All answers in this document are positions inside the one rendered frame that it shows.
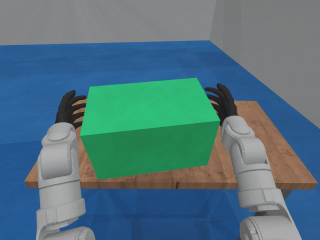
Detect robot left hand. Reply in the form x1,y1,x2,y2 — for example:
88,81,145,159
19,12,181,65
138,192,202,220
55,90,87,130

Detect right robot upper arm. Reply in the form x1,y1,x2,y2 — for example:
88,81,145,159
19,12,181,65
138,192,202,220
239,215,301,240

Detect left robot upper arm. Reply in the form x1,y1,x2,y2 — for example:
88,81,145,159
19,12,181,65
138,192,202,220
42,226,96,240

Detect left robot forearm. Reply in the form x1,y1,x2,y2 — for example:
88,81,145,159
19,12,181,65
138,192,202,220
36,122,86,240

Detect table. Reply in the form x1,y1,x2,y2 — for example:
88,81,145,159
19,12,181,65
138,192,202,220
24,98,318,240

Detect carton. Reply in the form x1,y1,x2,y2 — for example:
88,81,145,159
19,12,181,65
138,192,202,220
80,78,221,180

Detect right robot forearm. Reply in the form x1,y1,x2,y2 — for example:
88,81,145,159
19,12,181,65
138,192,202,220
220,115,302,240

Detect robot right hand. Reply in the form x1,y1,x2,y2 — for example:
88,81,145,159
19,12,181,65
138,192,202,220
205,83,238,127

